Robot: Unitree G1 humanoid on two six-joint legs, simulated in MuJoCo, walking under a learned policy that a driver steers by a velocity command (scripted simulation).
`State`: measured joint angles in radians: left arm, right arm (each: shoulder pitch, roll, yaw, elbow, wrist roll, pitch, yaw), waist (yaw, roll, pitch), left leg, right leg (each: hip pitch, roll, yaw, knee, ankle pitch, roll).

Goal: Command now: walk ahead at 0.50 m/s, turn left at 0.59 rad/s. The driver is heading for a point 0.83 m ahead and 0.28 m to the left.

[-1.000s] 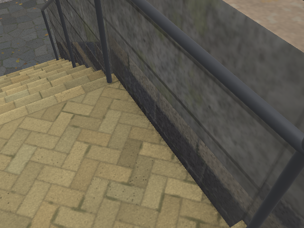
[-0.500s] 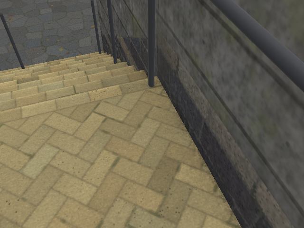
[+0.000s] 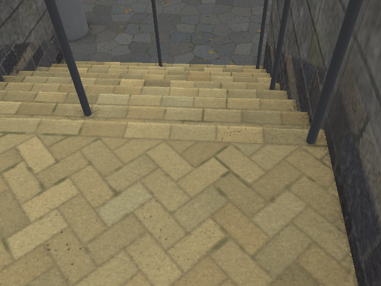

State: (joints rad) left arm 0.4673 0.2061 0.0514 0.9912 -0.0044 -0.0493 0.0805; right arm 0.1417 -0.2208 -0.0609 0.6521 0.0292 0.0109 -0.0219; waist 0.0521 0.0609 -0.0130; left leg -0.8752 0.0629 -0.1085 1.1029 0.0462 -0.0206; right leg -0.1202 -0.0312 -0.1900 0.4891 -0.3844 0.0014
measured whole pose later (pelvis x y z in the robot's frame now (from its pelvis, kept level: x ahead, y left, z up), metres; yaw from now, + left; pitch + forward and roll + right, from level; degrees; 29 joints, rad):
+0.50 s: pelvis +0.24 +0.08 +0.01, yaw +19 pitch +5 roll -1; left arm -0.03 0.26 0.08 0.73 0.01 -0.03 0.03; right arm 0.25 -0.26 -0.10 0.69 0.03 0.01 -0.03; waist -0.04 -0.02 0.04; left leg -0.32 -0.13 -0.15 0.46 -0.20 0.09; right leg -0.69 -0.02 0.12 0.79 -0.11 0.05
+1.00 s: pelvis +0.43 +0.14 +0.01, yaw +35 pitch +4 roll -1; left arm 0.38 0.22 0.09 0.89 -0.02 -0.09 0.01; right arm 0.09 -0.25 -0.09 0.62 0.03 -0.03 0.01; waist 0.10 0.04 0.01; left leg -0.67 0.08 -0.08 0.78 -0.11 0.01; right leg -0.06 -0.01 -0.08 0.29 -0.29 -0.01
